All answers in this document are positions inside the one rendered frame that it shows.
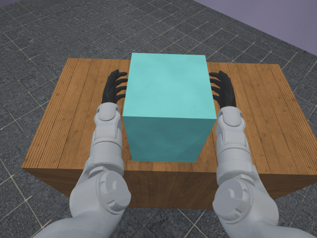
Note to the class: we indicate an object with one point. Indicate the left robot upper arm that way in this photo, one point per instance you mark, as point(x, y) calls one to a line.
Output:
point(97, 206)

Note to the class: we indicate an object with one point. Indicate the robot left forearm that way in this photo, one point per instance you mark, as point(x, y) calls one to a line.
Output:
point(106, 145)

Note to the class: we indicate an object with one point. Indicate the carton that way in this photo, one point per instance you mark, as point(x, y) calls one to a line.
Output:
point(169, 109)

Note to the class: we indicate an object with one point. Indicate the right robot upper arm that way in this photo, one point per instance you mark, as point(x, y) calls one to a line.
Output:
point(246, 212)

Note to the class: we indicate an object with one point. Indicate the left robot hand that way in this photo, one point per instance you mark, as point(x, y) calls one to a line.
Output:
point(110, 90)

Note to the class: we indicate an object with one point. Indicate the robot right forearm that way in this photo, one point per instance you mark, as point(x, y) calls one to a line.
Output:
point(233, 153)

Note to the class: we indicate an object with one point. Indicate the right robot hand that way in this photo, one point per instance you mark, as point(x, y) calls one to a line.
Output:
point(226, 93)

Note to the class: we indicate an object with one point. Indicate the pedestal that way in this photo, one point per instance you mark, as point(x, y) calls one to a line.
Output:
point(282, 144)

